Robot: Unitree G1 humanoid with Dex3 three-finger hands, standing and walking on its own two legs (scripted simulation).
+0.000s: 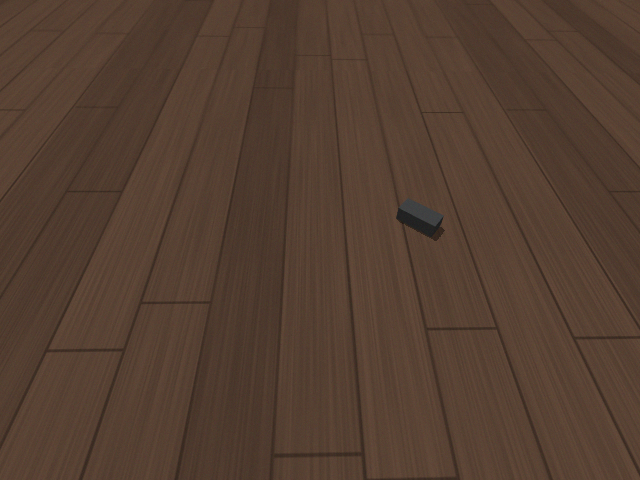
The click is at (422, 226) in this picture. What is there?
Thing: lying carton
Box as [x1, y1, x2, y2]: [396, 198, 443, 236]
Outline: 407,198 398,208 396,218 431,236 439,226 443,215
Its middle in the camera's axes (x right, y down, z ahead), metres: +0.43 -0.09 +1.72
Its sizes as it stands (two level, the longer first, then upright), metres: 0.180 0.084 0.068
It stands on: the floor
